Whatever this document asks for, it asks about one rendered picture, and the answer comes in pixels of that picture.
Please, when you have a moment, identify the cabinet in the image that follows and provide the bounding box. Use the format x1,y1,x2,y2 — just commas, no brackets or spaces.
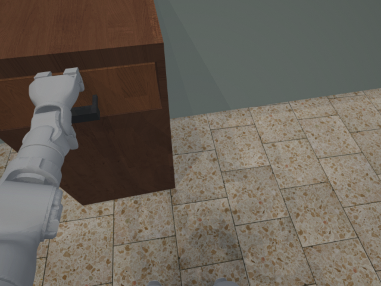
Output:
0,0,175,206

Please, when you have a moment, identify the robot left forearm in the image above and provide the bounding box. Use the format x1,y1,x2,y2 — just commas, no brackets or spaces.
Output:
0,101,71,189

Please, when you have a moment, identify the left robot upper arm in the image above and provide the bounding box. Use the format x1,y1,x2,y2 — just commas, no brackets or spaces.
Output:
0,181,63,286

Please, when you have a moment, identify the handle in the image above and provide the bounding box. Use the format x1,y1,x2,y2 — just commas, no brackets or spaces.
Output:
70,95,100,124

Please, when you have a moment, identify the left robot hand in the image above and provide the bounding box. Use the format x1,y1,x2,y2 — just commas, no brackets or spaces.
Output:
29,67,85,150

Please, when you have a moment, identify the drawer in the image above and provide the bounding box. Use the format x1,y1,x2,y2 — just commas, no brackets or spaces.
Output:
0,62,160,130

